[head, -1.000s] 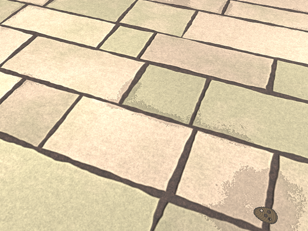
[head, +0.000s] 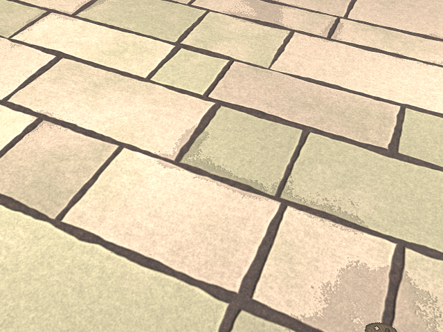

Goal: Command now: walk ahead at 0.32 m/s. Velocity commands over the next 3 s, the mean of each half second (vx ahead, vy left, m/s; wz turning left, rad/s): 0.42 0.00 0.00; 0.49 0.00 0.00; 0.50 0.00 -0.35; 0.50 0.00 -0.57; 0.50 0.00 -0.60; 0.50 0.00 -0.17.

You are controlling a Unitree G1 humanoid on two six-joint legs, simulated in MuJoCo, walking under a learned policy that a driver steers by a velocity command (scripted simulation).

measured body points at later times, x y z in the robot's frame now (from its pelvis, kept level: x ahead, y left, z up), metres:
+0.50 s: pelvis +0.20 +0.04 -0.01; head +0.23 +0.05 +0.44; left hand +0.43 +0.26 -0.11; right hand +0.11 -0.21 -0.15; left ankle +0.05 +0.14 -0.75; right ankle +0.40 -0.10 -0.71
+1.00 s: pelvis +0.50 +0.01 +0.00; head +0.52 +0.01 +0.45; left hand +0.48 +0.28 -0.14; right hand +0.69 -0.23 -0.11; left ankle +0.70 +0.17 -0.70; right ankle +0.41 -0.08 -0.75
